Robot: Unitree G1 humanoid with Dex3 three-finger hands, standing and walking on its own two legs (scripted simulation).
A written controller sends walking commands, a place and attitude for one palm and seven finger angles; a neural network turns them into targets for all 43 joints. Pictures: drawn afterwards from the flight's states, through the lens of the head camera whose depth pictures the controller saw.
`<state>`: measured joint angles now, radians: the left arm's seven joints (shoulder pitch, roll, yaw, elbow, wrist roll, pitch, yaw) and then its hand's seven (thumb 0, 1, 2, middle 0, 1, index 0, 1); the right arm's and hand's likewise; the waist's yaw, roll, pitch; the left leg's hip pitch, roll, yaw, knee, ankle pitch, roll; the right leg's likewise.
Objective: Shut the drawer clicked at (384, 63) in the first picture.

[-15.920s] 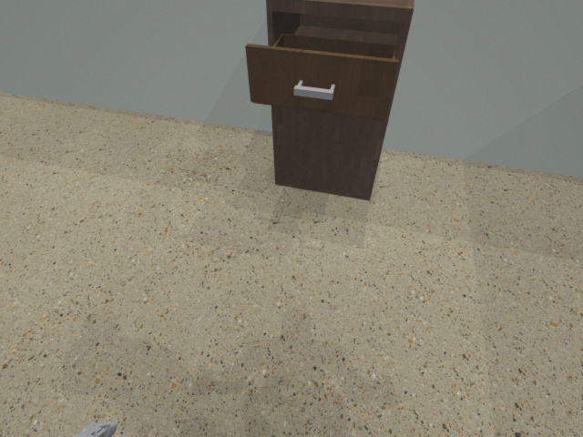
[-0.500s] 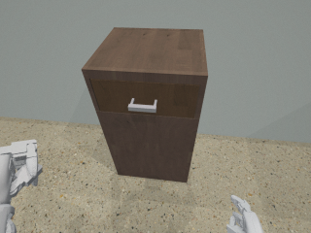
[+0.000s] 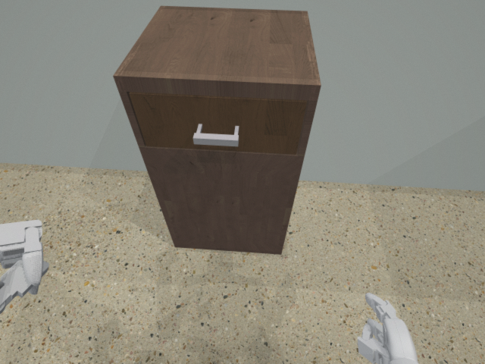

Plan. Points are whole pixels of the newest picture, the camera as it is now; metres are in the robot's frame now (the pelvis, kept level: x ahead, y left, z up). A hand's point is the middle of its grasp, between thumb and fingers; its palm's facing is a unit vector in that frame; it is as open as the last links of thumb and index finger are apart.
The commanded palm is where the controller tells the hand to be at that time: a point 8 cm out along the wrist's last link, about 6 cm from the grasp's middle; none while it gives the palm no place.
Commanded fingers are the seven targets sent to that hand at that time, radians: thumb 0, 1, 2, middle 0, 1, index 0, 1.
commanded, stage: step back with the hand held close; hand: left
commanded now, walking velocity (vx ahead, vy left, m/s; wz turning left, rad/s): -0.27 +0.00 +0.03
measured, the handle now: (217, 134) +0.66 +0.11 -0.04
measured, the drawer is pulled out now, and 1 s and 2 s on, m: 0.00 0.00 0.00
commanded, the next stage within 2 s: stop stepping back and stand still in 1.08 s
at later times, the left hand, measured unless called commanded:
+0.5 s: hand (33, 308) +0.15 +0.23 +0.17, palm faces +0.34 -0.80 -0.49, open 3.3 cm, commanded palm +0.07 +0.28 +0.18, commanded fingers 0.00 0.90 0.90 -1.40 -1.60 -1.40 -1.60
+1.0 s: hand out of the picture +0.08 +0.20 +0.18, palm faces +0.22 -0.81 -0.54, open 3.2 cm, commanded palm +0.01 +0.25 +0.18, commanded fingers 0.00 0.90 0.90 -1.40 -1.60 -1.40 -1.60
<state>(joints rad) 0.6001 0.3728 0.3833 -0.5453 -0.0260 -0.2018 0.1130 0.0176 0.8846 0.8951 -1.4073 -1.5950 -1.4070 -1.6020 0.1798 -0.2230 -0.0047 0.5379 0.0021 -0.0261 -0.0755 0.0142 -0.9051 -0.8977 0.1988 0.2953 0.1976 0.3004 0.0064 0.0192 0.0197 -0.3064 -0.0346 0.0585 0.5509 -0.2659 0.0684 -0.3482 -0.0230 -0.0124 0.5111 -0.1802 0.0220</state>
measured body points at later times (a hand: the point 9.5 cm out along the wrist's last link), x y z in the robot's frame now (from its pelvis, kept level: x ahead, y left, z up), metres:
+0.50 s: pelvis -0.05 -0.01 -0.01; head -0.01 +0.01 +0.44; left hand +0.12 +0.27 +0.19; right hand +0.13 -0.26 -0.08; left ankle +0.02 +0.08 -0.73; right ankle +0.04 -0.14 -0.73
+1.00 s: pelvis -0.12 -0.03 +0.00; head -0.10 -0.01 +0.45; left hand +0.06 +0.24 +0.21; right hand +0.06 -0.27 -0.06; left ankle -0.01 +0.07 -0.73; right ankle -0.17 -0.14 -0.73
